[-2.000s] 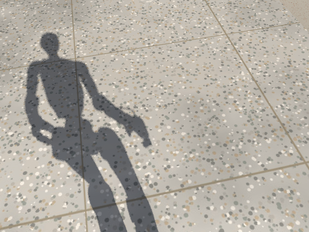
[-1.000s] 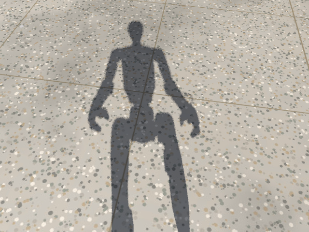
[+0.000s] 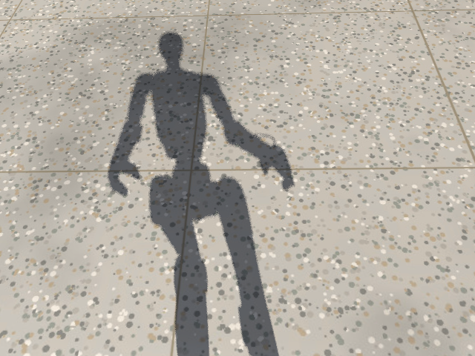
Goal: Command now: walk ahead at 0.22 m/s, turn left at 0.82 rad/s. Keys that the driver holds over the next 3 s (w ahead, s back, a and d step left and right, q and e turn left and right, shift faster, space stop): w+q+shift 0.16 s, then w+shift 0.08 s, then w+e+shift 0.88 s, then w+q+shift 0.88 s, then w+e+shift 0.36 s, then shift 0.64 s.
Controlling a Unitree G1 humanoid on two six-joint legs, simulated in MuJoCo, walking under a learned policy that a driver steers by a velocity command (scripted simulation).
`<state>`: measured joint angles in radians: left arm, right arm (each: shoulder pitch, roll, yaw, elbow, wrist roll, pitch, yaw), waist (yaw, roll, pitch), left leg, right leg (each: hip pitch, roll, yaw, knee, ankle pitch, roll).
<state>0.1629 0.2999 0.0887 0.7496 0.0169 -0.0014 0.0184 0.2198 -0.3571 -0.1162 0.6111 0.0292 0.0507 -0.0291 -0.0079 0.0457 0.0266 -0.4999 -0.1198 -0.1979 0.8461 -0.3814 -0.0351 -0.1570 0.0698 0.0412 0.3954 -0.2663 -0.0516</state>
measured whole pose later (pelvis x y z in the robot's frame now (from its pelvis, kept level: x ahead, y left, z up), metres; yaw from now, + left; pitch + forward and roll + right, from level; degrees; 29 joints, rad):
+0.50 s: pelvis +0.19 +0.14 -0.04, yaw +10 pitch +3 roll +0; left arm 0.59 0.25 0.02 0.94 -0.01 -0.06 0.00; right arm -0.01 -0.25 -0.01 0.49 0.03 -0.07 0.05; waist 0.11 0.01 0.06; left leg -0.59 0.05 0.02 0.72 -0.19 0.02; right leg 0.07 -0.15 -0.02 0.63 -0.51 0.02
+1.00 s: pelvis +0.58 +0.19 -0.05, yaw -13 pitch -2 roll +3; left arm 0.22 0.32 0.07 0.66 -0.04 -0.02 -0.05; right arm 0.31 -0.27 -0.05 0.80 0.01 -0.08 0.00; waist 0.04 -0.02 0.07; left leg 0.03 0.01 0.16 1.15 -0.45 -0.01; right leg -0.54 0.06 -0.12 0.82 -0.31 -0.20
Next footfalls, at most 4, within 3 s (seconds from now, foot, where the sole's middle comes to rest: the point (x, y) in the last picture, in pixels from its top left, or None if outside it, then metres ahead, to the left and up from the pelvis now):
0.46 left None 0.31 0.31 -0.78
0.96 right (211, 268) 0.74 0.14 -0.78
1.44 left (214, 154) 1.21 0.14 -0.78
1.88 right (271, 82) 1.62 -0.10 -0.78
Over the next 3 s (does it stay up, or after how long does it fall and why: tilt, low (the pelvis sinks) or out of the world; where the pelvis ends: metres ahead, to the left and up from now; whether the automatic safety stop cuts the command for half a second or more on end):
stays up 2.13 0.13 -0.01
